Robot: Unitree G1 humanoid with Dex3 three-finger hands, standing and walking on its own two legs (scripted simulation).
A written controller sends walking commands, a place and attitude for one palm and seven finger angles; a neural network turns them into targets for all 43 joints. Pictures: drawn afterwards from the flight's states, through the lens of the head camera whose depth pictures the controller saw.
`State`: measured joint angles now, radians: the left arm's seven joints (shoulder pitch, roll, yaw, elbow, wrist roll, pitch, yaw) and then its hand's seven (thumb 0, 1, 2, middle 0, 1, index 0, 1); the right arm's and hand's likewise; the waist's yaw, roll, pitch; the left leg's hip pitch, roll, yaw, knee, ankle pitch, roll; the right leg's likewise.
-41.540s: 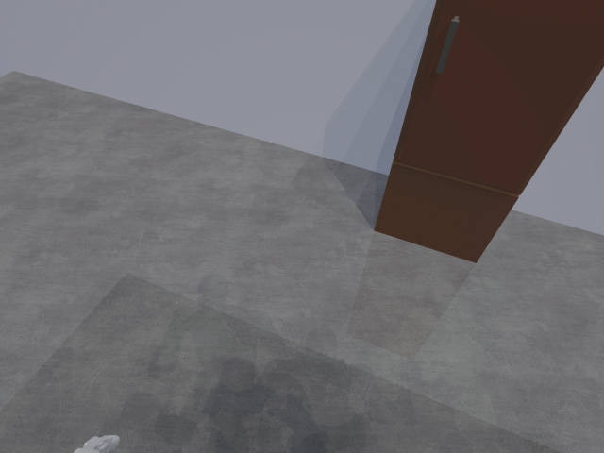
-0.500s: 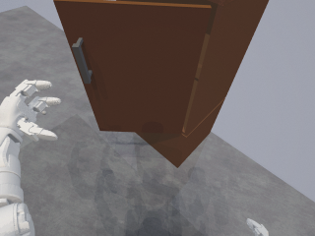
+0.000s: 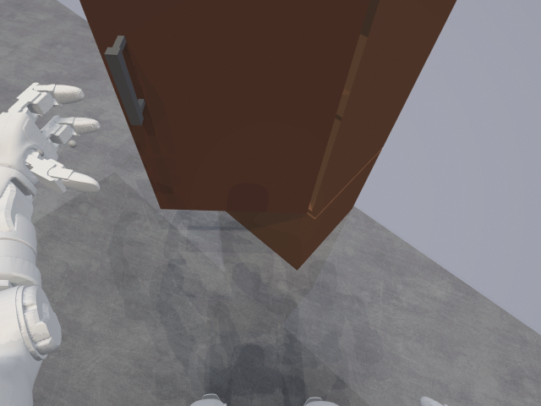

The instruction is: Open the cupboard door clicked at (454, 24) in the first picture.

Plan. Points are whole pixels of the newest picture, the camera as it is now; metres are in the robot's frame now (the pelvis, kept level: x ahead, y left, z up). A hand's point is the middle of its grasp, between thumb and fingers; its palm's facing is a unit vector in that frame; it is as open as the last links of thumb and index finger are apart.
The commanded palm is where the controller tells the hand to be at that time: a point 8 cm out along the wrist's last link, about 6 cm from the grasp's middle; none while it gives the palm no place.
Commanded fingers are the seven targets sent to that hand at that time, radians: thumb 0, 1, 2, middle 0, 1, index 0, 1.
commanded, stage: move the hooked fingers beside the handle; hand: left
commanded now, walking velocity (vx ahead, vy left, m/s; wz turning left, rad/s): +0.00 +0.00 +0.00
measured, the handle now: (129, 82) +0.60 +0.23 +0.11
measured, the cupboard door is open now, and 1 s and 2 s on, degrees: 42 42 42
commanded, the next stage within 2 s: none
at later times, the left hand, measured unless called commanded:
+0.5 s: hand (73, 108) +0.52 +0.29 +0.12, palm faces +0.01 -1.00 +0.02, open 14.0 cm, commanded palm +0.51 +0.33 +0.11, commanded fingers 0.00 -0.50 0.30 -0.30 -1.20 -0.30 -1.20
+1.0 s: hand (73, 105) +0.53 +0.30 +0.12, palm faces -0.02 -1.00 +0.04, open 14.0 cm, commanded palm +0.52 +0.33 +0.11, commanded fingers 0.00 -0.50 0.30 -0.30 -1.20 -0.30 -1.20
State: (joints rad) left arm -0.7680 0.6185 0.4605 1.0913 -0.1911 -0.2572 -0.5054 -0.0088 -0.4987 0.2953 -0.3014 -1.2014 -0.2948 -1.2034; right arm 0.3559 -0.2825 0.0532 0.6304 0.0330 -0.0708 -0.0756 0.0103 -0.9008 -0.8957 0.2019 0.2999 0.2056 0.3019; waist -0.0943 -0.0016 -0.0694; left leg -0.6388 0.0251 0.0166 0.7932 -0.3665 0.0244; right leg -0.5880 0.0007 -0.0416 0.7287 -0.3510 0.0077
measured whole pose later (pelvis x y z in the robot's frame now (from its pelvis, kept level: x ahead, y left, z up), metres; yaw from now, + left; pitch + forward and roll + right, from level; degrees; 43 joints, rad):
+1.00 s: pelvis +0.02 +0.01 -0.01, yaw -2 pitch +21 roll -5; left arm -0.97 0.84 0.54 1.25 -0.10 -0.21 -0.55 -0.01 -0.50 0.30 -0.30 -1.20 -0.29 -1.20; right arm 0.46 -0.27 0.06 0.58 0.01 0.11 -0.02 0.01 -0.90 -0.90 0.20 0.30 0.21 0.30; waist -0.19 0.02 -0.11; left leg -0.82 0.06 0.01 0.90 -0.44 0.04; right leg -0.74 0.04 -0.04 0.75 -0.38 0.02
